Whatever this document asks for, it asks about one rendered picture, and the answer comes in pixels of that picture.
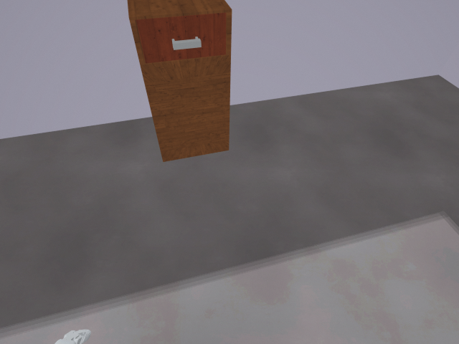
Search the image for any drawer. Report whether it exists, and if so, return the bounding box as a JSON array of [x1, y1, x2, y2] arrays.
[[136, 13, 226, 63]]

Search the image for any handle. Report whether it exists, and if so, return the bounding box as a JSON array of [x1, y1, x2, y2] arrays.
[[172, 37, 202, 50]]

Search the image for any cabinet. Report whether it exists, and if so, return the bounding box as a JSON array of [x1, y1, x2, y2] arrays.
[[128, 0, 232, 162]]

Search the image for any robot left hand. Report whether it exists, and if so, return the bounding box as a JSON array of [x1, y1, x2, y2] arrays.
[[55, 330, 91, 344]]

